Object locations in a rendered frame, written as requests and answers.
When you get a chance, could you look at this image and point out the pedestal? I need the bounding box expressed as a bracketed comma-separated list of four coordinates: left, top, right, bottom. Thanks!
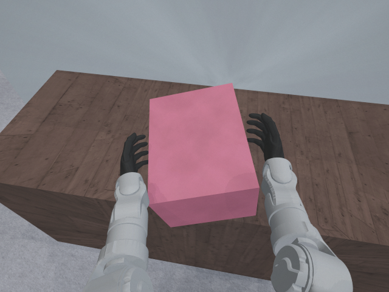
[0, 70, 389, 292]

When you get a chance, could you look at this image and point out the robot right forearm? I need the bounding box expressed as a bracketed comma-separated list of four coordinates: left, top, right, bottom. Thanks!
[261, 158, 337, 257]

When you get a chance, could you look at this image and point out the robot right hand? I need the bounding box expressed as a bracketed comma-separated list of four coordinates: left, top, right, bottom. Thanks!
[246, 113, 284, 162]

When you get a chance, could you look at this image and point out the robot left hand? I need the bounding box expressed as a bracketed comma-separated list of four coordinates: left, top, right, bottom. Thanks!
[120, 133, 148, 176]

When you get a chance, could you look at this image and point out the carton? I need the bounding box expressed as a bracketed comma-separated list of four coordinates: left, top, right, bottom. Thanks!
[148, 83, 260, 228]

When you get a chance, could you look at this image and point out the robot right upper arm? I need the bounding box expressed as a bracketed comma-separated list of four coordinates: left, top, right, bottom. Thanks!
[270, 243, 353, 292]

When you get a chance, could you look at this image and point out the robot left upper arm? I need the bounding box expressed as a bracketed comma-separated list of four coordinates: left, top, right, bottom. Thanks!
[82, 265, 154, 292]

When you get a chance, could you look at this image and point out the robot left forearm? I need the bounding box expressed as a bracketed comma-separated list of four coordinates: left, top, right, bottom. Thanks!
[86, 172, 150, 285]

